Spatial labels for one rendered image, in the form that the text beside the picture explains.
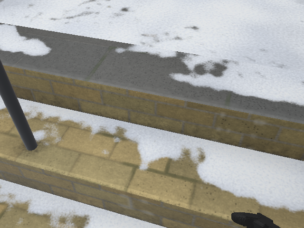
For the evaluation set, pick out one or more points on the robot right hand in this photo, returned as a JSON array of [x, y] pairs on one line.
[[250, 220]]

